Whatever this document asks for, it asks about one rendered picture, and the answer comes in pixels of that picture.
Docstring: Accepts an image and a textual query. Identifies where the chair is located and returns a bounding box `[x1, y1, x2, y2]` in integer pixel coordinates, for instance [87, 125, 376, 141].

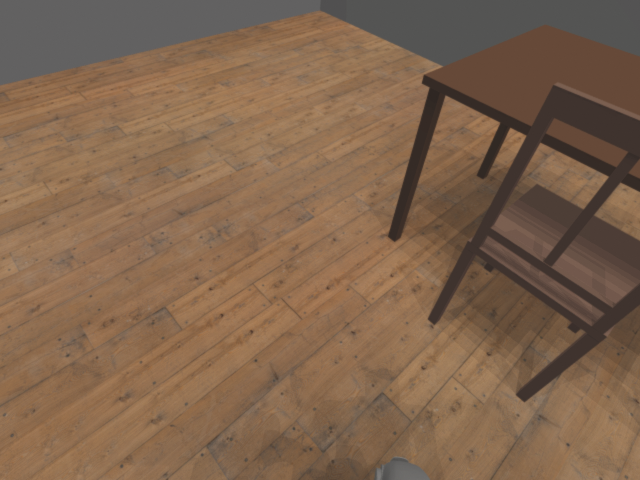
[428, 82, 640, 402]

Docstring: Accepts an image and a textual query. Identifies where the table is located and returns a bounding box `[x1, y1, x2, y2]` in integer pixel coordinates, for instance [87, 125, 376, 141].
[388, 25, 640, 242]

